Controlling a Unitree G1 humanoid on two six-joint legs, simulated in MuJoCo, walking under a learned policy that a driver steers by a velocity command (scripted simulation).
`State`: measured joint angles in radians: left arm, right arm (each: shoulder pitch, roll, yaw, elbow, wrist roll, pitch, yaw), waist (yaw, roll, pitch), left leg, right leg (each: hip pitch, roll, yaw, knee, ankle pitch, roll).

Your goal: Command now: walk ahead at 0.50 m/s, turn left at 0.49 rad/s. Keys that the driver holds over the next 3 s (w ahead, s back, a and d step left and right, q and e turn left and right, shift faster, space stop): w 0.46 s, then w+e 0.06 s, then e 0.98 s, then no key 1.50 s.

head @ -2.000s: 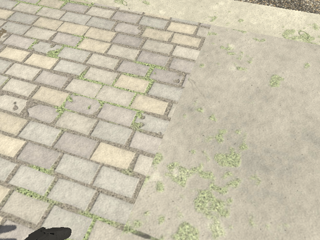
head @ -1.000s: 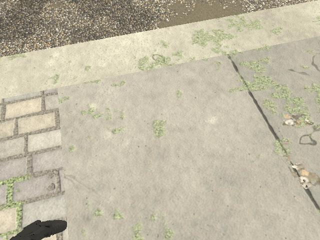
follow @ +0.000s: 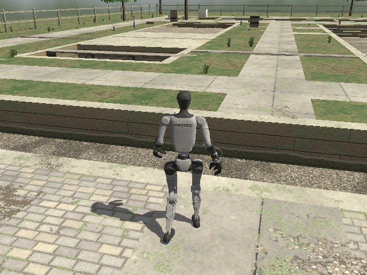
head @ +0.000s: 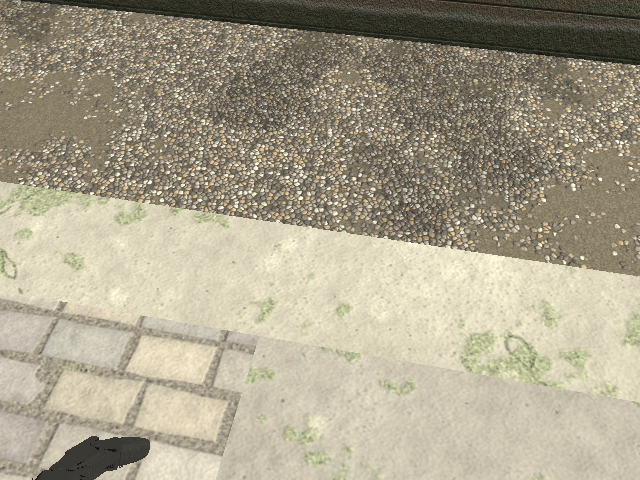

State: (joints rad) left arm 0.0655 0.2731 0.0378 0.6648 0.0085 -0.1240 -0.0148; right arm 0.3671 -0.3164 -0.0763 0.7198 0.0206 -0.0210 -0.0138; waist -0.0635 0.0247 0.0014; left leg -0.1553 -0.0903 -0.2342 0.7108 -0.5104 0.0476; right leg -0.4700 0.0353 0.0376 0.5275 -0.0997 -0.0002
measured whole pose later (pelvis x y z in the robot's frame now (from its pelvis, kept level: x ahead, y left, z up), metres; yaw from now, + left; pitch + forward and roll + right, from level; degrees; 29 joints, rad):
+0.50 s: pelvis +0.26 +0.04 +0.00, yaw +5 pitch +2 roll -1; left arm 0.40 0.30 0.05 0.89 -0.02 -0.06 -0.01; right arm 0.05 -0.26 -0.03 0.61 0.00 -0.07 0.03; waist 0.09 0.00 0.02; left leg -0.47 0.01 0.03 0.57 -0.13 0.05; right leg -0.09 -0.03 0.00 0.67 -0.44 0.01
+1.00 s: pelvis +0.44 +0.04 +0.00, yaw -8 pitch +3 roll +1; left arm 0.15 0.28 0.07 0.68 0.01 -0.02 -0.03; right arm 0.17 -0.28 -0.06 0.79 0.00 -0.01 -0.03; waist -0.01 0.01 0.05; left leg -0.38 0.00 0.06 1.09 -0.58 -0.03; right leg -0.49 0.03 0.00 0.60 -0.18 -0.10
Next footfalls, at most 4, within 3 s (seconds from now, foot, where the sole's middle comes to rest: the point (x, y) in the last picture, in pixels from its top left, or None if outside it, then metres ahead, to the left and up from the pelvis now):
0.46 left None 0.39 0.16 -0.76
0.94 right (351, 437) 0.56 -0.06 -0.76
1.36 left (234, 448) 0.56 0.18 -0.76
1.78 right None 0.39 -0.01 -0.76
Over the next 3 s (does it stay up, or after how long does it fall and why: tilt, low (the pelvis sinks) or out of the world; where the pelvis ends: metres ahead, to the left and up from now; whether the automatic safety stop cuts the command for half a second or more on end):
stays up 0.44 0.09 0.02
